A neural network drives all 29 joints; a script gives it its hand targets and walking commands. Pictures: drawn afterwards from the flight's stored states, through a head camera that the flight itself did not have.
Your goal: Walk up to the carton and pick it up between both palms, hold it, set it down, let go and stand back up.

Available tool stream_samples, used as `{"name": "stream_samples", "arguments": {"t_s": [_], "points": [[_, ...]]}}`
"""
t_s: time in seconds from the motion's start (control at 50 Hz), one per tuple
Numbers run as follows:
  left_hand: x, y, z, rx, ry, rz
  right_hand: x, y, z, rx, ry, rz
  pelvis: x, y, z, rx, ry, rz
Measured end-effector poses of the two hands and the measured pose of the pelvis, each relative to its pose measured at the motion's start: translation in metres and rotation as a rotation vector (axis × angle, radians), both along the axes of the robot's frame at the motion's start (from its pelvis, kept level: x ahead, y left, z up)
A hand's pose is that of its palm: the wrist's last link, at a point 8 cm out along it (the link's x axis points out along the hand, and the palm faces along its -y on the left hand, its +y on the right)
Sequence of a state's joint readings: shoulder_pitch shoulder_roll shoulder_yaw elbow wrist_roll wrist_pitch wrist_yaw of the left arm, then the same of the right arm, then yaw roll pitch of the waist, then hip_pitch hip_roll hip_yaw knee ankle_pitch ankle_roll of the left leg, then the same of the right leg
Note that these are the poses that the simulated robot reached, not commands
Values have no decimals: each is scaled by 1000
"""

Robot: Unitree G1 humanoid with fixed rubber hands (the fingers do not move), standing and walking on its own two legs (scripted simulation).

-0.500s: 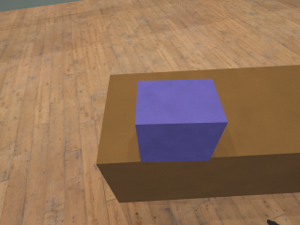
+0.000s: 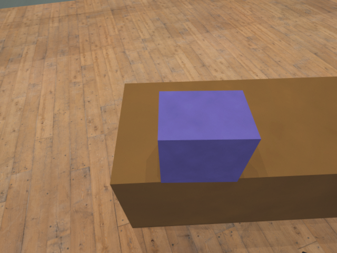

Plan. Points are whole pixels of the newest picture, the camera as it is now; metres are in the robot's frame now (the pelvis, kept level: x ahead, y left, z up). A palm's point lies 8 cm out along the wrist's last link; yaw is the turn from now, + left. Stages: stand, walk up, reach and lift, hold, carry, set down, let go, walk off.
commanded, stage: walk up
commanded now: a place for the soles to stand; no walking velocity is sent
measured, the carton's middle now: (199, 138) +0.49 -0.07 -0.08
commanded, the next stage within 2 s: none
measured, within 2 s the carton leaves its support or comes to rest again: neither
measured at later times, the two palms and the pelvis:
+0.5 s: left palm out of the picture +0.13 +0.18 -0.10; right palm out of the picture +0.06 -0.46 -0.10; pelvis +0.03 -0.13 -0.01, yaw -3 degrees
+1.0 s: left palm out of the picture +0.16 +0.14 -0.07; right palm out of the picture +0.07 -0.46 -0.11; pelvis +0.06 -0.15 +0.01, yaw -3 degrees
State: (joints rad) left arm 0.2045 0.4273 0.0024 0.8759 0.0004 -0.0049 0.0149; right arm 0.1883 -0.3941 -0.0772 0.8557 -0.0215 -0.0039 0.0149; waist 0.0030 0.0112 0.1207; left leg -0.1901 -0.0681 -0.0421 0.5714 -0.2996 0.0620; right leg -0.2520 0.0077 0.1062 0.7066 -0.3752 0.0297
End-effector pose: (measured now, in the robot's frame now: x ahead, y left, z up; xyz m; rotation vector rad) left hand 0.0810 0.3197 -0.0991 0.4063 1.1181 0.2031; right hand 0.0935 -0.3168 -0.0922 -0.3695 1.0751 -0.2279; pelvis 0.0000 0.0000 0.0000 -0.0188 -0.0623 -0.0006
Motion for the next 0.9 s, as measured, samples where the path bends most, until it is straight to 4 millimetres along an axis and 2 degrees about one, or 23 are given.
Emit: {"name": "stream_samples", "arguments": {"t_s": [0.14,0.22,0.28,0.36,0.46,0.54,0.62,0.72,0.8,0.9], "points": [[27,-10,-3,-52,-4,-70,-45,-35,38,-138,28,-62,8,-18,10,-15,-16,-28],[36,-33,-14,-88,5,-91,-62,-59,50,-177,71,-84,12,-38,10,-5,-7,-35],[41,-58,-18,-110,6,-96,-67,-76,47,-171,93,-90,16,-54,8,12,1,-38],[51,-93,-14,-112,-13,-106,-63,-100,30,-129,99,-85,20,-81,3,45,7,-41],[56,-130,-10,-62,-22,-104,-40,-135,-1,-64,49,-66,28,-123,-11,66,-16,-45],[52,-154,8,-52,-16,-81,-24,-150,-2,-23,29,-61,32,-143,1,86,-16,-43],[54,-168,24,-23,5,-85,-29,-163,2,9,89,-65,34,-159,14,95,27,-47],[61,-182,30,-2,12,-87,-38,-170,-8,40,161,-85,40,-169,16,92,57,-55],[66,-190,30,-5,12,-80,-36,-167,-16,64,174,-89,46,-170,15,87,64,-59],[69,-189,31,-4,5,-64,-30,-158,-22,79,174,-92,52,-164,14,79,55,-59]]}}
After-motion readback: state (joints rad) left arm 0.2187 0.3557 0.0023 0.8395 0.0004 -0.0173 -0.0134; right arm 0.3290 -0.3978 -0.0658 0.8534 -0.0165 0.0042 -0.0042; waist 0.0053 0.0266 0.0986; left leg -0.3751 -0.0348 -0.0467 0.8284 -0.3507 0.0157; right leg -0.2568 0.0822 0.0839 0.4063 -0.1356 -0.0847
